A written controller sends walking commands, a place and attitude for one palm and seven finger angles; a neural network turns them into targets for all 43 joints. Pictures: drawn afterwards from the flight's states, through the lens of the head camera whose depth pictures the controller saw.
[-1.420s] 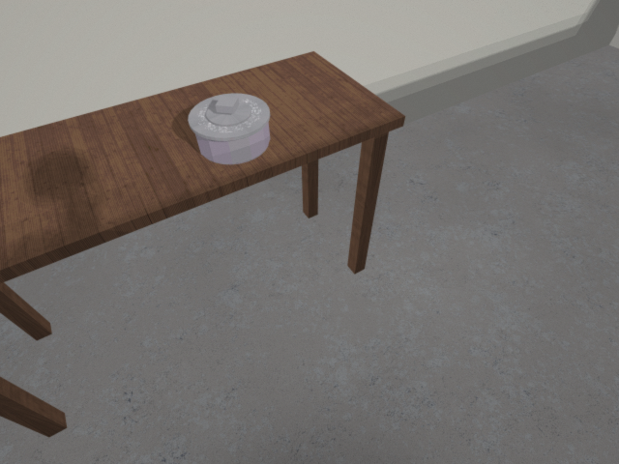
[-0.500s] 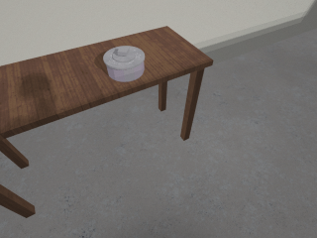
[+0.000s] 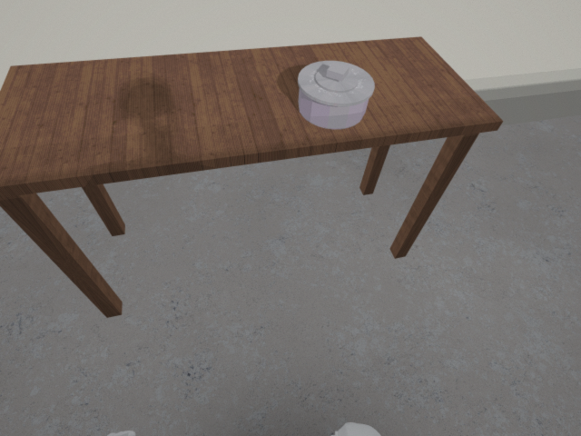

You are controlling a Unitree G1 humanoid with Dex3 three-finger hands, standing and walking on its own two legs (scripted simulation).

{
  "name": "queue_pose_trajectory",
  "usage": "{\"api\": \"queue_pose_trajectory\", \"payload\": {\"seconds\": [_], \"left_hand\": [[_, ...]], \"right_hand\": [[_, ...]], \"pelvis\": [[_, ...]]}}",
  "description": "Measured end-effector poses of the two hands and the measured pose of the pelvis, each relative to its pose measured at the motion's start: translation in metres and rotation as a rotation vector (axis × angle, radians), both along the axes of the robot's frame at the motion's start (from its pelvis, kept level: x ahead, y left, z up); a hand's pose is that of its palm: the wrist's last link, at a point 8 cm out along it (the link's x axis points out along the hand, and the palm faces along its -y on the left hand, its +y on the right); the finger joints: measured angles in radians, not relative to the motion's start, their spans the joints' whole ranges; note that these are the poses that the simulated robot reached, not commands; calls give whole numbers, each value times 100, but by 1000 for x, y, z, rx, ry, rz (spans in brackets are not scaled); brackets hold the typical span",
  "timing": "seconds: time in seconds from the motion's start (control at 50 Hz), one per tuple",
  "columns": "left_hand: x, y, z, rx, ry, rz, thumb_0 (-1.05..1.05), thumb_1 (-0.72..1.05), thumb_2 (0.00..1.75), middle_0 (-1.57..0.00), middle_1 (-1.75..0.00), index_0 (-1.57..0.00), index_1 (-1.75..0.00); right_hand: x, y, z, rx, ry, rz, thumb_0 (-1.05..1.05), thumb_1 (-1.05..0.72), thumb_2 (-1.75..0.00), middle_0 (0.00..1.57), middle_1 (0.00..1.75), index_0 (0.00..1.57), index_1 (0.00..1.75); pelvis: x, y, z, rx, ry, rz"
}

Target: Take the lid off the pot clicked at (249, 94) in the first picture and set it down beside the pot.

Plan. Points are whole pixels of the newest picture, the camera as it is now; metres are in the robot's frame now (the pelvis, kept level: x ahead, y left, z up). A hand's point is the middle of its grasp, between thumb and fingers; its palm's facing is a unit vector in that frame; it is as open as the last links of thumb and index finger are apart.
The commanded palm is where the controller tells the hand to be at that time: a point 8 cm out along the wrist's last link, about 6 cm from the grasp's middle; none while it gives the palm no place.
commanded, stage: turn to face it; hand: left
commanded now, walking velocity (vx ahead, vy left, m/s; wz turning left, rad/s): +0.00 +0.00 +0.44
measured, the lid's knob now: (337, 71) +0.86 -0.08 +0.04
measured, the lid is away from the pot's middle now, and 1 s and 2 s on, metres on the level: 0.00 0.00 0.00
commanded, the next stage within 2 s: take the last steps up to it in 0.36 s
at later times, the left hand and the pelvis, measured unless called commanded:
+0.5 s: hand out of the picture -0.02 +0.13 -0.15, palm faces +0.27 -0.91 -0.30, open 7.4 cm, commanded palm none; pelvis -0.01 -0.08 +0.00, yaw +14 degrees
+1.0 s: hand out of the picture +0.05 +0.12 -0.19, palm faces +0.23 -0.96 -0.16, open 7.4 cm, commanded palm none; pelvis +0.08 -0.07 -0.01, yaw +11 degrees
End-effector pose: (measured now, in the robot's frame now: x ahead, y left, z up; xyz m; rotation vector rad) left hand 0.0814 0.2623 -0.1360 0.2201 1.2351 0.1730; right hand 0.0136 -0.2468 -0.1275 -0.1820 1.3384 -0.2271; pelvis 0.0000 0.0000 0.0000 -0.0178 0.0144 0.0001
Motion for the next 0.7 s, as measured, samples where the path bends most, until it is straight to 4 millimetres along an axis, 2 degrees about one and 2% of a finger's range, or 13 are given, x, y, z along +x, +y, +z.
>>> {"api": "queue_pose_trajectory", "payload": {"seconds": [0.1,0.2,0.26,0.4,0.48,0.54,0.64,0.7], "left_hand": [[-7,-8,8,27,-30,40,1,91,90,-20,-30,-20,-30],[-19,-29,17,61,-73,83,1,91,90,-20,-30,-20,-30],[-38,-44,20,86,-84,111,1,91,90,-20,-30,-20,-30],[-90,-74,30,75,-32,217,1,91,90,-20,-30,-20,-30],[-115,-89,27,52,0,269,1,91,90,-20,-30,-20,-30],[-137,-98,23,27,35,307,1,91,90,-20,-30,-20,-30],[-180,-111,9,-41,136,371,1,91,90,-20,-30,-20,-30],[-203,-115,-7,-96,214,403,1,91,90,-20,-30,-20,-30]], "right_hand": [[14,-18,-5,4,-21,44,0,-90,-90,21,30,20,30],[31,-44,-18,24,-44,96,0,-90,-90,20,30,20,30],[44,-59,-27,39,-61,123,0,-90,-90,20,30,20,30],[72,-74,-19,64,-80,214,0,-91,-90,20,30,20,29],[81,-72,-18,66,-53,263,0,-91,-90,20,30,20,29],[90,-64,-18,67,-39,305,0,-91,-90,20,29,20,29],[110,-36,-11,76,-69,367,0,-91,-90,20,29,20,29],[121,-17,-10,68,-124,382,0,-91,-90,20,30,20,29]], "pelvis": [[-4,-15,-1,10,1,54],[-9,-39,-6,29,-5,102],[-12,-54,-10,38,-17,127],[-11,-72,1,72,-31,198],[-12,-77,3,81,-26,234],[-12,-76,4,77,-22,253],[-6,-67,3,54,-7,261],[0,-58,-5,21,-3,253]]}}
